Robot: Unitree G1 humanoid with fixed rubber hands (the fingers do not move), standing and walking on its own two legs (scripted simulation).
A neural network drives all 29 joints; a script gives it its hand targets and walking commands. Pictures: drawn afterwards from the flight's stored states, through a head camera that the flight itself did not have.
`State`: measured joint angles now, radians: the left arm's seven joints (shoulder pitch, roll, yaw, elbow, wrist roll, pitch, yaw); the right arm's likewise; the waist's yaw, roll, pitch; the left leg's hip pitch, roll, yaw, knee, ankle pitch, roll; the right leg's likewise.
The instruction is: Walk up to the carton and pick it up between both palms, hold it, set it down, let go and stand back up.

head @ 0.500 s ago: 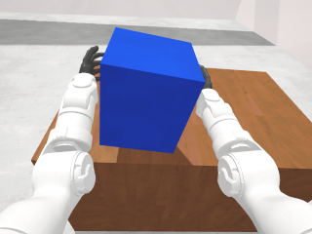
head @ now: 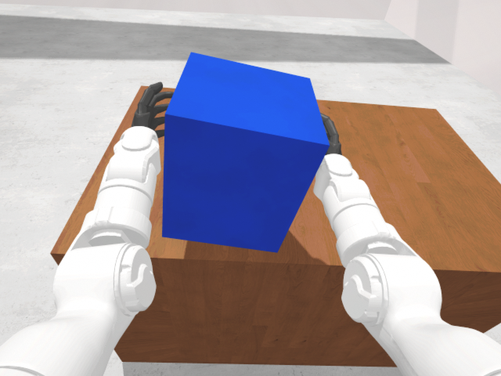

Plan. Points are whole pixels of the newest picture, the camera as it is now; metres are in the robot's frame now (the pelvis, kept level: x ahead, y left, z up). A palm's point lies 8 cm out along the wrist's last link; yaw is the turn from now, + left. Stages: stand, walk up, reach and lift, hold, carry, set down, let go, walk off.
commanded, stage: set down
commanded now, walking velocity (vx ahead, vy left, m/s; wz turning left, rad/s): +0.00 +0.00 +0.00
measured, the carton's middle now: (236, 157) +0.44 +0.02 +0.14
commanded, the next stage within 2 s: none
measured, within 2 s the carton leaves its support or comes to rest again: rests again in 1.42 s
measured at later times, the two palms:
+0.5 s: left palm (151, 146) +0.43 +0.16 +0.15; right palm (324, 170) +0.41 -0.14 +0.13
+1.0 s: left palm (151, 166) +0.42 +0.17 +0.12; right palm (322, 179) +0.41 -0.13 +0.12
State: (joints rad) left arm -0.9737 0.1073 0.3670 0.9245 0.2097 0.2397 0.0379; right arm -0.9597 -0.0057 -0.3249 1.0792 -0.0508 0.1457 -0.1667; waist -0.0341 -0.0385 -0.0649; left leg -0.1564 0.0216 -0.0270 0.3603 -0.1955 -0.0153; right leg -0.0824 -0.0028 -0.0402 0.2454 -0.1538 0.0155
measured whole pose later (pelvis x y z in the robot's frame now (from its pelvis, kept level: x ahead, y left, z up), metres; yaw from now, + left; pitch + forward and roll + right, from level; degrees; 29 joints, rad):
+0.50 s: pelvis +0.01 +0.00 +0.00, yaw +0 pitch +2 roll -1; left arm -0.92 0.07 0.41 0.93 0.25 0.17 0.02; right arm -0.88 0.05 -0.43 1.00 -0.18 0.10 -0.14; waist -0.02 -0.03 -0.06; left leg -0.18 0.02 -0.02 0.35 -0.20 -0.01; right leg -0.12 -0.01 -0.03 0.26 -0.16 0.02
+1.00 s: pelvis +0.01 +0.00 +0.00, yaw -1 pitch +2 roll -1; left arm -0.86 0.03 0.46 0.91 0.31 0.13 0.00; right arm -0.82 0.11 -0.54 0.93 -0.31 0.00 -0.09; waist 0.00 -0.04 -0.03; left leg -0.18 0.02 -0.01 0.33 -0.18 -0.01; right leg -0.13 -0.01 -0.02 0.26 -0.16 0.02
